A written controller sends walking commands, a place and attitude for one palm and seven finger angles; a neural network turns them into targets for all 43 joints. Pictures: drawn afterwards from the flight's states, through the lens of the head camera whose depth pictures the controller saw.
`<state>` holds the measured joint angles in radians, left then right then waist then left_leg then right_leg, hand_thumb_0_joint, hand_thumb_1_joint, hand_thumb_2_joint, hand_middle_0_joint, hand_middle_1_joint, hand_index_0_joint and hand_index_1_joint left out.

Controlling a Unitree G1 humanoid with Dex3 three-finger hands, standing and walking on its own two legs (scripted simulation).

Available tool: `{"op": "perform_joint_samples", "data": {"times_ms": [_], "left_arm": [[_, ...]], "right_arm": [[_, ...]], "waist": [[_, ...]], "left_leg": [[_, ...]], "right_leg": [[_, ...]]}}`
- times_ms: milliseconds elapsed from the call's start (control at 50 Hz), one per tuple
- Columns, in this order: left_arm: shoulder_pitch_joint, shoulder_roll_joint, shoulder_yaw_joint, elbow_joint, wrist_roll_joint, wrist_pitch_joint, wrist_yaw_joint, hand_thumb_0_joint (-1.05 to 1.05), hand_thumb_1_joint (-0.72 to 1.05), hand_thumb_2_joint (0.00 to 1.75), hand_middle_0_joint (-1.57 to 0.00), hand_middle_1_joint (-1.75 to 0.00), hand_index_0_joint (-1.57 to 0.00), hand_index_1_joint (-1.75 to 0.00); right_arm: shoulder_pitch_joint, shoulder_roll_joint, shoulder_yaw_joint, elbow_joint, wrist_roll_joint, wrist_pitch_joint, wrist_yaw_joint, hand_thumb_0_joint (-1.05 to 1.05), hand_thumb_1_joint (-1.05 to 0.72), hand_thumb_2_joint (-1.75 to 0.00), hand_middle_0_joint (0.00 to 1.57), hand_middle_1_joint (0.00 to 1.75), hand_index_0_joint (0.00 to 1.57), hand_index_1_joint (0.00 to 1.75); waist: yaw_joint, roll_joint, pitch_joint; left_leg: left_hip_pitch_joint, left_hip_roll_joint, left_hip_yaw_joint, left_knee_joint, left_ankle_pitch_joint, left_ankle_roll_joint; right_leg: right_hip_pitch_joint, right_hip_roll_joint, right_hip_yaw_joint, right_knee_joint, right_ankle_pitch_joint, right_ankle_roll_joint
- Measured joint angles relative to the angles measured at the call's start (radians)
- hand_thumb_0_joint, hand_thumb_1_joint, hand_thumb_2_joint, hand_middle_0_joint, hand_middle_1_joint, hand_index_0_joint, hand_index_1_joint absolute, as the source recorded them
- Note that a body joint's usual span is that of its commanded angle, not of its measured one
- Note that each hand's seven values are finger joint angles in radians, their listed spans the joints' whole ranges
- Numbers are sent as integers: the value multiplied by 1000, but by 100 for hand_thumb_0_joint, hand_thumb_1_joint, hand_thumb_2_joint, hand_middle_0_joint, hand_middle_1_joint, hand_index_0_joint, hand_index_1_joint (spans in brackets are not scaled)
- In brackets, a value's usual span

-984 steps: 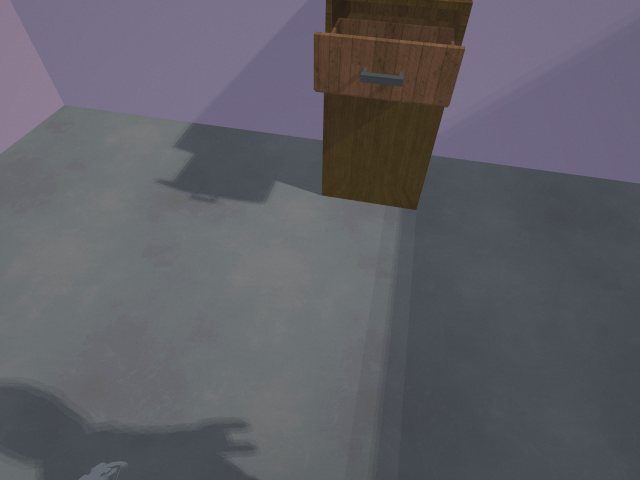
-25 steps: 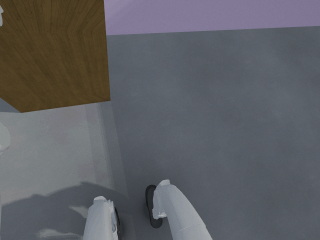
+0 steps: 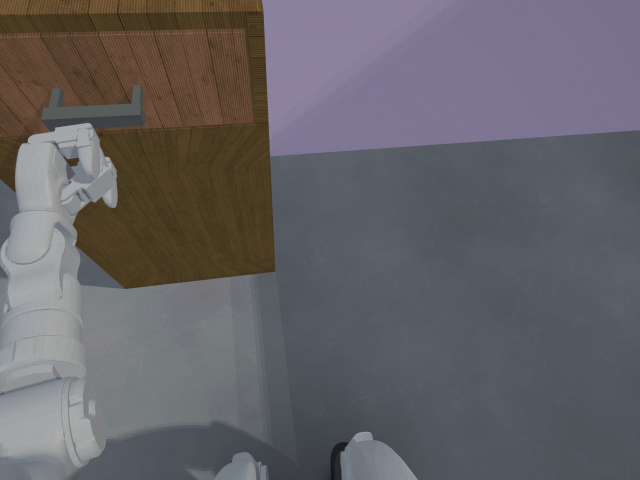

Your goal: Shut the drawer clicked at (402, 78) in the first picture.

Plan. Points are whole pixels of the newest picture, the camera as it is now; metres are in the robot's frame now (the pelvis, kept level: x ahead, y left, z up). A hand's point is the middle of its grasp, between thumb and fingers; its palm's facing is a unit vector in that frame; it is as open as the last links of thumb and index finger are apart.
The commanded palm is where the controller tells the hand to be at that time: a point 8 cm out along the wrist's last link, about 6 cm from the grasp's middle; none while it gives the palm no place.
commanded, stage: draw the hand back to the body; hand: left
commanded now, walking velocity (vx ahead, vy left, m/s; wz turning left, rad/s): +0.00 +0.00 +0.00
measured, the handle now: (96, 105) +0.59 +0.26 +0.03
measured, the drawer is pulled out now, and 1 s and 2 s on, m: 0.00 0.00 0.00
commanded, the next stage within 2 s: step back with the hand held close in 1.16 s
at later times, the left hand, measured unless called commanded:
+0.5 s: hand (22, 300) +0.30 +0.23 +0.13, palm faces +0.29 -0.92 -0.27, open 3.3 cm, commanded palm +0.25 +0.27 +0.15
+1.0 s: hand out of the picture +0.15 +0.22 +0.21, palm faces +0.44 -0.80 -0.40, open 3.3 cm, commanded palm +0.09 +0.26 +0.22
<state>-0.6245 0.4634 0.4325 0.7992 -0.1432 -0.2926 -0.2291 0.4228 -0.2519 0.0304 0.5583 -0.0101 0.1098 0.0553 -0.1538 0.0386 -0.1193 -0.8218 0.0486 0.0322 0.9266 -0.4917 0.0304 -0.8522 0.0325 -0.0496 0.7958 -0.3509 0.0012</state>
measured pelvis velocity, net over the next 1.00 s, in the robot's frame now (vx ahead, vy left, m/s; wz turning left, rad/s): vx -0.02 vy -0.03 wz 0.06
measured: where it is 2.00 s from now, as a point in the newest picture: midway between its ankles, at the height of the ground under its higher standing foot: outside the picture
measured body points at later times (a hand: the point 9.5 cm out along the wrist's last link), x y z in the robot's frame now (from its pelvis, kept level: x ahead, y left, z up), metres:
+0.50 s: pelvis +0.00 -0.01 +0.04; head +0.02 -0.03 +0.49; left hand +0.27 +0.28 +0.15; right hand +0.20 -0.23 -0.05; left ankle -0.06 +0.09 -0.69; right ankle +0.00 -0.13 -0.69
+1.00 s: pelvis -0.02 -0.03 +0.05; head -0.04 -0.06 +0.50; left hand +0.12 +0.26 +0.23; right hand +0.17 -0.24 -0.04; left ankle -0.06 +0.09 -0.69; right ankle +0.00 -0.13 -0.69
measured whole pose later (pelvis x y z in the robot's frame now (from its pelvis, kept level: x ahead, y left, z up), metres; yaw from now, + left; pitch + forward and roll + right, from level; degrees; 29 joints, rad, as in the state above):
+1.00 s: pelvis -0.02 -0.03 +0.05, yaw +3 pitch -5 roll -1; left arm 0.52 0.33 0.28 -0.42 -0.07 -0.11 0.10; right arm 0.22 -0.23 0.02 0.63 0.00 -0.11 -0.06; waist 0.06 0.09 0.01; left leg -0.05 0.02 0.01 0.41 -0.29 0.00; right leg -0.11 0.02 -0.06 0.39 -0.20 -0.03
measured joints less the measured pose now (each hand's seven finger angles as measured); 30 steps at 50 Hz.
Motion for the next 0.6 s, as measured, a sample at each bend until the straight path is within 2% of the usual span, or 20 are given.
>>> {"op": "perform_joint_samples", "data": {"times_ms": [100,180,300,360,420,500,600], "left_arm": [[193,-67,-43,-165,-47,9,22,2,90,90,-140,-160,-140,-160],[278,-100,-85,-249,-76,21,13,2,90,90,-140,-160,-140,-160],[387,-129,-132,-375,-108,80,-15,2,90,90,-140,-160,-140,-160],[452,-125,-195,-480,-18,129,88,2,90,90,-140,-160,-140,-160],[520,-133,-237,-568,33,180,192,2,90,90,-140,-160,-140,-160],[612,-146,-252,-663,58,222,270,2,90,90,-140,-160,-140,-160],[700,-153,-246,-763,67,240,314,2,90,90,-140,-160,-140,-160]], "right_arm": [[-35,3,-9,-9,22,-44,-20,1,-91,-90,20,30,20,30],[-84,-1,-16,3,32,-78,-37,1,-91,-90,20,30,20,30],[-153,-11,-18,-1,45,-119,-62,1,-91,-90,20,30,20,30],[-185,-8,-20,-1,43,-123,-75,1,-91,-90,20,30,20,30],[-215,-2,-15,2,45,-116,-89,1,-91,-90,20,30,20,30],[-240,8,-1,10,44,-116,-105,1,-91,-90,20,30,20,30],[-250,19,14,26,39,-132,-115,1,-91,-90,20,30,20,30]], "waist": [[41,6,-9],[76,10,-8],[117,16,5],[140,12,27],[155,13,49],[171,14,73],[188,17,100]], "left_leg": [[138,-8,-7,-84,2,-2],[218,-18,-19,-123,7,-6],[314,-32,-33,-175,27,-9],[383,-41,-29,-224,48,-9],[460,-46,-26,-287,81,-10],[559,-49,-23,-368,121,-12],[659,-48,-25,-445,161,-17]], "right_leg": [[128,-2,0,-57,-1,-2],[206,-11,-10,-81,-6,-3],[301,-24,-22,-112,-1,-5],[362,-31,-18,-143,8,-6],[432,-35,-15,-191,34,-8],[524,-35,-12,-257,65,-11],[621,-32,-14,-324,98,-16]]}}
